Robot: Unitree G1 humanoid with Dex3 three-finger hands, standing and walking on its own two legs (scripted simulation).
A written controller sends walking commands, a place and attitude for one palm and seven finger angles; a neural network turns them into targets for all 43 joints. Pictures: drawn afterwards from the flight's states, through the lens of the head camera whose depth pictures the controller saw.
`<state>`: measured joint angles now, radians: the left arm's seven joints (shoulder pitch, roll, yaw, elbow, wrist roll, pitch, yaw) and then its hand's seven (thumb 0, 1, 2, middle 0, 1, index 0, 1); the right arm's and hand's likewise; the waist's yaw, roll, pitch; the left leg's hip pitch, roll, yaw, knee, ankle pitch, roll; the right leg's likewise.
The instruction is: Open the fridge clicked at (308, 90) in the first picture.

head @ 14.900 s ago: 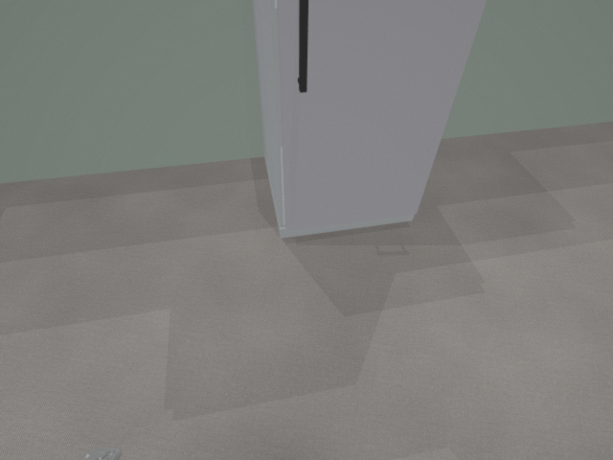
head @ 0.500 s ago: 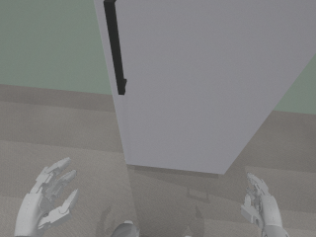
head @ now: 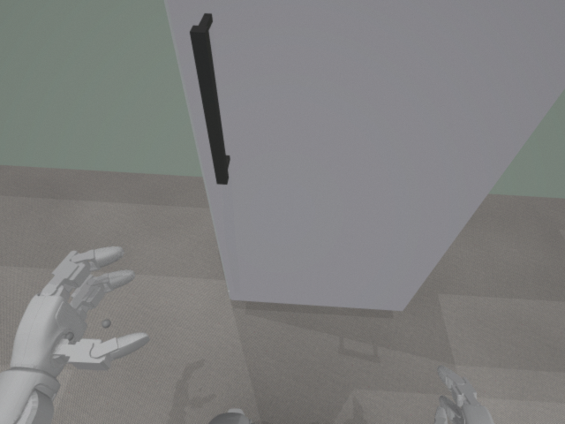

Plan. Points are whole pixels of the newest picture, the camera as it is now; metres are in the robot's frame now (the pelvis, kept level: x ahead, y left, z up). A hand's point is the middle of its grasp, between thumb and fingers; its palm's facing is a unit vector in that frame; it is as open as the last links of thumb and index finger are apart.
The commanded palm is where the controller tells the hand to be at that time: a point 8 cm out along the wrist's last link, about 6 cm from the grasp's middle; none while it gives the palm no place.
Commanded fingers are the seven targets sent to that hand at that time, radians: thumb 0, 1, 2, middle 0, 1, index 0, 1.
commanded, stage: raise the hand to about handle height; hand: left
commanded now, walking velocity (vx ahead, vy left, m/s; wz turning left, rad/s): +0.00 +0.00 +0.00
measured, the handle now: (215, 111) +0.54 +0.15 +0.15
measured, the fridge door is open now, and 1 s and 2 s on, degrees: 0 0 0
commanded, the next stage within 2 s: move the hooked fingers beside the handle in 1.16 s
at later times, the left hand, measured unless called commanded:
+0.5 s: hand (53, 273) +0.25 +0.28 +0.13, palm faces +0.05 -1.00 -0.04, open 13.9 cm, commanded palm +0.23 +0.33 +0.14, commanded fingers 0.00 -0.50 0.30 -0.30 -1.20 -0.30 -1.20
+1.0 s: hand (64, 251) +0.27 +0.27 +0.15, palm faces +0.05 -1.00 -0.02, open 14.0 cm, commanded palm +0.24 +0.32 +0.15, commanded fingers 0.00 -0.50 0.30 -0.30 -1.20 -0.30 -1.20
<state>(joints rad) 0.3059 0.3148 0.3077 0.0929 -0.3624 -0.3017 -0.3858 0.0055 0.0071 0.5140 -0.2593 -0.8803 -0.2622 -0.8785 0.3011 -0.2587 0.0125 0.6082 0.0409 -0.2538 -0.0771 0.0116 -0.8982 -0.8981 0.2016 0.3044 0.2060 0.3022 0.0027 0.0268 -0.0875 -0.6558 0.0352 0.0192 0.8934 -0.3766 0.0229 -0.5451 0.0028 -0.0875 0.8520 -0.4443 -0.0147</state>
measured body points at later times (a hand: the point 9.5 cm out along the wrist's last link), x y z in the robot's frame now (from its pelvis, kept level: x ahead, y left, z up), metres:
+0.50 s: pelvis +0.00 +0.01 +0.02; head +0.01 +0.02 +0.47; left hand +0.24 +0.34 +0.13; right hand +0.19 -0.20 -0.04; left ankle +0.04 +0.10 -0.69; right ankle -0.01 -0.11 -0.69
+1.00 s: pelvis +0.00 -0.01 +0.03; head +0.00 -0.01 +0.48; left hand +0.26 +0.32 +0.15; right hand +0.17 -0.25 -0.04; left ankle +0.04 +0.10 -0.69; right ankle -0.01 -0.11 -0.69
